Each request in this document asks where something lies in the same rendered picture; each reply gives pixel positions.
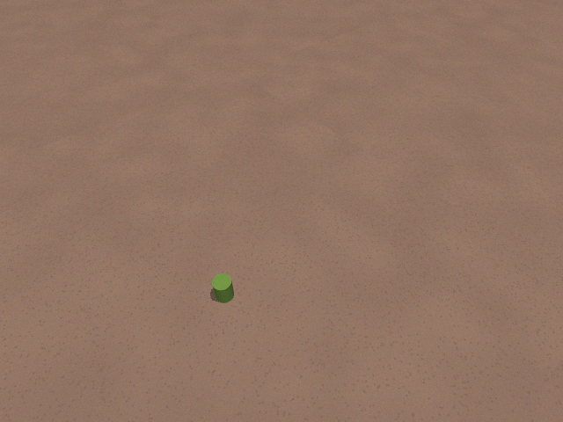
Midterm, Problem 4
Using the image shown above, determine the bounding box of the can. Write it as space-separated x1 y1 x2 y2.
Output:
212 273 234 303

